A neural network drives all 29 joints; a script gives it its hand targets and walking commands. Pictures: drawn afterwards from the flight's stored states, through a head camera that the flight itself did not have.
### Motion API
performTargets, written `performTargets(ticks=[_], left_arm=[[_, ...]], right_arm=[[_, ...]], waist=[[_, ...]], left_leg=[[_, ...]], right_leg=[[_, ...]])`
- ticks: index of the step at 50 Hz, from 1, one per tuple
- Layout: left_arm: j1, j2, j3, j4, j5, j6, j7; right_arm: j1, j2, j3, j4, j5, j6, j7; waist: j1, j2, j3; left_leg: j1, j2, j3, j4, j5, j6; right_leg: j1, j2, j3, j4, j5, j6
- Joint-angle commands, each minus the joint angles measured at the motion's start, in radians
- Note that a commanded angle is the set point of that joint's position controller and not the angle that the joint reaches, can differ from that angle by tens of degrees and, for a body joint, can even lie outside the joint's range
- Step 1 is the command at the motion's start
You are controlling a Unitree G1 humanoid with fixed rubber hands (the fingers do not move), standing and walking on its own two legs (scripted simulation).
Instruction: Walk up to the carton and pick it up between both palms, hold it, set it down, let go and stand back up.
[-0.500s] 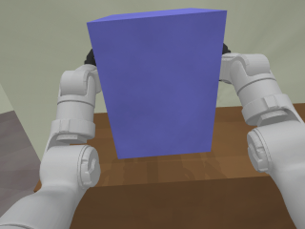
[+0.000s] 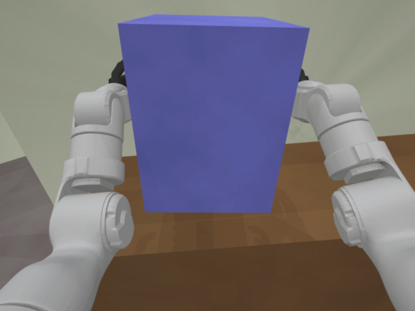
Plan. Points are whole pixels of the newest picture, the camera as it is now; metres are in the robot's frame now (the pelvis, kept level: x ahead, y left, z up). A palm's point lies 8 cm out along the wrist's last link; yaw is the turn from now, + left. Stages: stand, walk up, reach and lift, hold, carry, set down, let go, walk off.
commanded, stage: hold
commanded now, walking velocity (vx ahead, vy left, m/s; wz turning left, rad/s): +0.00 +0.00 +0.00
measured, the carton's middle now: (208, 106) +0.40 +0.00 +0.28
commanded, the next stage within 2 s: none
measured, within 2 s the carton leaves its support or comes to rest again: neither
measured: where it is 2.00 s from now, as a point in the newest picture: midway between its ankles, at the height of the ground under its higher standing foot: outside the picture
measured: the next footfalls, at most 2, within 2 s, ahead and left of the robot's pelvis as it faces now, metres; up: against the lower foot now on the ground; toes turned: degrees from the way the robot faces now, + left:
none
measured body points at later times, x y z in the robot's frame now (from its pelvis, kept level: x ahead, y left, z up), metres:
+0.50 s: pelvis +0.00 +0.01 +0.00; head -0.10 +0.03 +0.44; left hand +0.39 +0.17 +0.31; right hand +0.38 -0.15 +0.32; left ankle +0.03 +0.14 -0.74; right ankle +0.04 -0.13 -0.74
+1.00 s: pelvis +0.00 +0.00 +0.00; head -0.10 -0.02 +0.44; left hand +0.39 +0.15 +0.32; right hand +0.38 -0.17 +0.30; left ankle +0.03 +0.14 -0.74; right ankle +0.04 -0.13 -0.74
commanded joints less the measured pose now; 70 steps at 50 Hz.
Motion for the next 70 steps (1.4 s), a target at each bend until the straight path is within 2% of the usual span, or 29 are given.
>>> performTargets(ticks=[1, 3, 6, 11, 12, 17, 19, 20, 23, 26, 29, 30, 32, 36, 37, 40, 44, 47, 50, 51, 54, 55, 56, 59, 61, 62, 63, 66, 70], left_arm=[[-1.024, -0.685, -0.352, -0.274, -0.199, -0.106, -0.162], [-1.007, -0.692, -0.351, -0.270, -0.194, -0.102, -0.161], [-1.005, -0.684, -0.333, -0.249, -0.179, -0.096, -0.165], [-1.043, -0.731, -0.391, -0.307, -0.199, -0.098, -0.152], [-1.033, -0.740, -0.386, -0.272, -0.189, -0.093, -0.150], [-1.071, -0.775, -0.423, -0.335, -0.209, -0.096, -0.136], [-1.072, -0.775, -0.416, -0.320, -0.206, -0.094, -0.131], [-1.068, -0.789, -0.427, -0.317, -0.206, -0.094, -0.128], [-1.086, -0.793, -0.438, -0.358, -0.216, -0.095, -0.123], [-1.083, -0.775, -0.417, -0.340, -0.210, -0.095, -0.114], [-1.090, -0.774, -0.425, -0.380, -0.212, -0.104, -0.109], [-1.084, -0.758, -0.413, -0.378, -0.211, -0.104, -0.107], [-1.076, -0.737, -0.396, -0.371, -0.206, -0.103, -0.104], [-1.086, -0.721, -0.378, -0.348, -0.202, -0.101, -0.111], [-1.097, -0.727, -0.384, -0.344, -0.208, -0.103, -0.112], [-1.104, -0.715, -0.380, -0.342, -0.226, -0.110, -0.111], [-1.081, -0.681, -0.349, -0.295, -0.222, -0.111, -0.129], [-1.045, -0.660, -0.331, -0.281, -0.212, -0.115, -0.139], [-1.023, -0.661, -0.317, -0.235, -0.199, -0.110, -0.157], [-1.021, -0.659, -0.315, -0.243, -0.203, -0.116, -0.161], [-1.048, -0.673, -0.334, -0.228, -0.205, -0.116, -0.164], [-1.057, -0.684, -0.334, -0.224, -0.199, -0.116, -0.164], [-1.037, -0.689, -0.342, -0.219, -0.197, -0.114, -0.164], [-1.040, -0.701, -0.343, -0.209, -0.194, -0.108, -0.163], [-1.045, -0.724, -0.368, -0.252, -0.205, -0.109, -0.157], [-1.040, -0.722, -0.352, -0.233, -0.196, -0.106, -0.155], [-1.041, -0.734, -0.357, -0.220, -0.194, -0.106, -0.154], [-1.058, -0.767, -0.396, -0.262, -0.203, -0.102, -0.146], [-1.089, -0.780, -0.410, -0.297, -0.216, -0.104, -0.131]], right_arm=[[-1.061, 0.910, 0.147, -0.496, 0.227, -0.078, 0.144], [-1.073, 0.895, 0.152, -0.509, 0.234, -0.082, 0.143], [-1.073, 0.875, 0.140, -0.475, 0.227, -0.078, 0.145], [-1.097, 0.859, 0.130, -0.474, 0.245, -0.089, 0.165], [-1.095, 0.851, 0.116, -0.434, 0.235, -0.084, 0.169], [-1.091, 0.824, 0.097, -0.398, 0.240, -0.093, 0.192], [-1.077, 0.814, 0.081, -0.357, 0.236, -0.091, 0.199], [-1.067, 0.816, 0.078, -0.336, 0.232, -0.089, 0.204], [-1.049, 0.800, 0.073, -0.319, 0.237, -0.094, 0.214], [-1.052, 0.802, 0.078, -0.308, 0.236, -0.095, 0.217], [-1.036, 0.819, 0.081, -0.320, 0.242, -0.099, 0.216], [-1.054, 0.821, 0.101, -0.346, 0.244, -0.101, 0.214], [-1.051, 0.829, 0.118, -0.358, 0.253, -0.099, 0.207], [-1.066, 0.856, 0.115, -0.389, 0.237, -0.093, 0.196], [-1.075, 0.865, 0.111, -0.407, 0.231, -0.093, 0.194], [-1.097, 0.901, 0.140, -0.451, 0.236, -0.092, 0.186], [-1.082, 0.918, 0.144, -0.472, 0.228, -0.083, 0.163], [-1.072, 0.932, 0.155, -0.495, 0.232, -0.080, 0.148], [-1.059, 0.937, 0.152, -0.486, 0.221, -0.072, 0.137], [-1.065, 0.943, 0.159, -0.521, 0.224, -0.078, 0.137], [-1.100, 0.924, 0.141, -0.496, 0.219, -0.078, 0.143], [-1.100, 0.923, 0.136, -0.475, 0.218, -0.080, 0.145], [-1.094, 0.910, 0.133, -0.475, 0.220, -0.082, 0.146], [-1.110, 0.878, 0.117, -0.448, 0.222, -0.084, 0.153], [-1.110, 0.869, 0.119, -0.462, 0.228, -0.091, 0.159], [-1.110, 0.866, 0.118, -0.446, 0.225, -0.089, 0.161], [-1.121, 0.860, 0.111, -0.430, 0.217, -0.089, 0.163], [-1.111, 0.831, 0.092, -0.403, 0.223, -0.092, 0.181], [-1.104, 0.824, 0.079, -0.358, 0.232, -0.095, 0.200]], waist=[[-0.014, -0.107, -0.501], [-0.018, -0.106, -0.490], [-0.015, -0.095, -0.444], [-0.018, -0.024, -0.485], [-0.021, -0.016, -0.441], [-0.036, 0.014, -0.474], [-0.037, 0.033, -0.446], [-0.035, 0.062, -0.434], [-0.041, 0.067, -0.459], [-0.025, 0.041, -0.456], [-0.031, 0.041, -0.491], [-0.013, 0.015, -0.510], [0.002, 0.002, -0.523], [0.008, -0.042, -0.507], [0.005, -0.035, -0.510], [0.018, -0.083, -0.556], [0.013, -0.148, -0.553], [0.003, -0.160, -0.563], [-0.001, -0.174, -0.513], [0.004, -0.177, -0.517], [-0.012, -0.135, -0.494], [-0.007, -0.124, -0.476], [-0.020, -0.109, -0.467], [-0.020, -0.079, -0.450], [-0.019, -0.053, -0.471], [-0.014, -0.066, -0.456], [-0.015, -0.052, -0.439], [-0.031, 0.001, -0.456], [-0.030, 0.030, -0.465]], left_leg=[[0.089, -0.073, 0.075, -0.050, 0.173, 0.020], [0.101, -0.070, 0.076, -0.044, 0.207, 0.012], [0.090, -0.065, 0.071, -0.056, 0.167, 0.015], [0.090, -0.052, 0.066, -0.063, 0.163, 0.000], [0.083, -0.051, 0.067, -0.071, 0.146, -0.004], [0.104, -0.037, 0.052, -0.072, 0.182, -0.023], [0.089, -0.032, 0.057, -0.086, 0.158, -0.022], [0.084, -0.025, 0.052, -0.102, 0.139, -0.023], [0.087, -0.020, 0.045, -0.103, 0.153, -0.027], [0.083, -0.024, 0.051, -0.103, 0.160, -0.020], [0.103, -0.029, 0.053, -0.098, 0.193, -0.022], [0.109, -0.037, 0.053, -0.079, 0.219, -0.020], [0.121, -0.043, 0.060, -0.074, 0.246, -0.018], [0.089, -0.047, 0.067, -0.078, 0.173, 0.004], [0.076, -0.050, 0.070, -0.082, 0.147, 0.010], [0.076, -0.058, 0.074, -0.063, 0.165, 0.020], [0.091, -0.072, 0.074, -0.041, 0.183, 0.028], [0.107, -0.080, 0.080, -0.033, 0.212, 0.026], [0.093, -0.083, 0.078, -0.039, 0.170, 0.034], [0.093, -0.084, 0.075, -0.035, 0.168, 0.034], [0.075, -0.078, 0.074, -0.045, 0.116, 0.032], [0.069, -0.077, 0.075, -0.052, 0.106, 0.030], [0.078, -0.073, 0.075, -0.051, 0.122, 0.024], [0.073, -0.065, 0.070, -0.058, 0.111, 0.018], [0.088, -0.056, 0.066, -0.060, 0.142, 0.008], [0.085, -0.059, 0.065, -0.059, 0.148, 0.007], [0.080, -0.055, 0.062, -0.069, 0.123, 0.006], [0.092, -0.045, 0.057, -0.076, 0.134, -0.007], [0.086, -0.032, 0.051, -0.087, 0.136, -0.017]], right_leg=[[0.270, 0.035, -0.013, -0.030, 0.122, 0.050], [0.268, 0.039, -0.015, -0.032, 0.148, 0.050], [0.261, 0.045, -0.015, -0.033, 0.111, 0.045], [0.256, 0.056, -0.021, -0.017, 0.112, 0.035], [0.234, 0.054, -0.026, -0.023, 0.083, 0.034], [0.226, 0.061, -0.028, -0.017, 0.116, 0.017], [0.209, 0.063, -0.033, -0.018, 0.080, 0.015], [0.208, 0.060, -0.031, -0.019, 0.080, 0.012], [0.230, 0.062, -0.032, -0.012, 0.106, 0.006], [0.218, 0.062, -0.031, -0.019, 0.096, 0.009], [0.236, 0.057, -0.030, -0.019, 0.144, 0.013], [0.242, 0.055, -0.025, -0.020, 0.148, 0.016], [0.249, 0.051, -0.019, -0.023, 0.167, 0.019], [0.245, 0.050, -0.016, -0.023, 0.113, 0.031], [0.249, 0.045, -0.016, -0.022, 0.092, 0.033], [0.265, 0.038, -0.001, -0.020, 0.117, 0.037], [0.261, 0.029, 0.011, -0.034, 0.136, 0.054], [0.275, 0.029, 0.005, -0.037, 0.186, 0.062], [0.258, 0.025, 0.007, -0.045, 0.135, 0.063], [0.262, 0.029, 0.000, -0.043, 0.134, 0.064], [0.244, 0.032, -0.001, -0.039, 0.080, 0.056], [0.235, 0.032, -0.006, -0.039, 0.066, 0.054], [0.239, 0.036, -0.006, -0.037, 0.080, 0.054], [0.234, 0.046, -0.013, -0.034, 0.063, 0.042], [0.240, 0.053, -0.021, -0.023, 0.098, 0.035], [0.229, 0.049, -0.021, -0.030, 0.089, 0.036], [0.224, 0.051, -0.024, -0.030, 0.072, 0.034], [0.221, 0.058, -0.024, -0.021, 0.089, 0.026], [0.212, 0.061, -0.029, -0.016, 0.080, 0.016]])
